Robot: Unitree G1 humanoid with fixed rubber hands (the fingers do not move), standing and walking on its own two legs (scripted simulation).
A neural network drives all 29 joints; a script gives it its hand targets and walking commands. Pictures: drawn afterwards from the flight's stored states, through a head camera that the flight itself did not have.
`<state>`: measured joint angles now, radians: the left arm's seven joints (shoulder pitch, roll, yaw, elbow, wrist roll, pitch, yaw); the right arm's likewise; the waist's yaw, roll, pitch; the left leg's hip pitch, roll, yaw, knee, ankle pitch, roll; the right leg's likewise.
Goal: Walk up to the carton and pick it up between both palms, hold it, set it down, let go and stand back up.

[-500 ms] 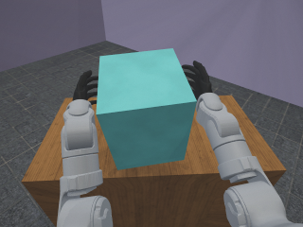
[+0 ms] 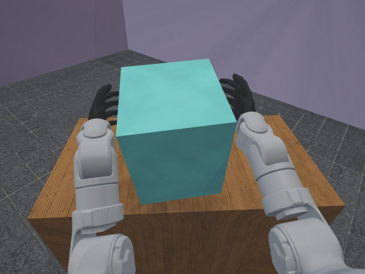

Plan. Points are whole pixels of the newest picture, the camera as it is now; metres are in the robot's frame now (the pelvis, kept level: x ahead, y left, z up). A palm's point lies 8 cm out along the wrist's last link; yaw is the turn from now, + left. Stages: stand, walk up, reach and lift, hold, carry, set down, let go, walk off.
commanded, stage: hold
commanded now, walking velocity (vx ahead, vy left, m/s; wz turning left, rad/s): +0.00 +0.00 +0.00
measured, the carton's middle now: (174, 133) +0.39 +0.01 +0.15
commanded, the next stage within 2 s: none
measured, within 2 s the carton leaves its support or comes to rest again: neither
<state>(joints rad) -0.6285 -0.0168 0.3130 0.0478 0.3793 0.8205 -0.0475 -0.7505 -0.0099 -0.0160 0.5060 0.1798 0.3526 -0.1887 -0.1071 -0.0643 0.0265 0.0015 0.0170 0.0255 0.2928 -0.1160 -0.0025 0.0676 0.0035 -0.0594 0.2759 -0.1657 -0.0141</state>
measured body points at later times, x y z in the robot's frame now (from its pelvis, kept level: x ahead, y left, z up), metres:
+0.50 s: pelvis +0.00 +0.00 +0.00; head -0.06 +0.02 +0.44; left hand +0.37 +0.16 +0.22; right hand +0.37 -0.13 +0.23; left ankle +0.04 +0.12 -0.75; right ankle +0.01 -0.11 -0.75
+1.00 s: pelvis +0.00 +0.00 +0.00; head -0.06 +0.03 +0.44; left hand +0.37 +0.16 +0.22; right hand +0.37 -0.13 +0.23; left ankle +0.04 +0.12 -0.75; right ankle +0.01 -0.11 -0.75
